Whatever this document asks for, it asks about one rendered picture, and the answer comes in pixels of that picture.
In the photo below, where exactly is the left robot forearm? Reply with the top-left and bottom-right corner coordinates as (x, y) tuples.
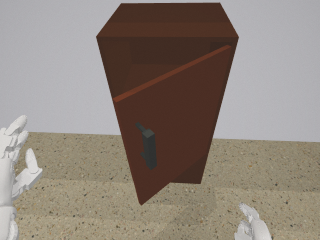
(0, 205), (19, 240)

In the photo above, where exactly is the cupboard door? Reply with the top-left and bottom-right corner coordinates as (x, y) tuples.
(112, 45), (232, 206)

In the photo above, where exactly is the right robot hand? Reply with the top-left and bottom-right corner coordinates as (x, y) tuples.
(234, 202), (272, 240)

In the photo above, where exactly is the handle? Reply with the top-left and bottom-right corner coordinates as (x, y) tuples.
(135, 122), (157, 170)

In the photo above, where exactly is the left robot hand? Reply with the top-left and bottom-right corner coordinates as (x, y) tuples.
(0, 115), (43, 206)

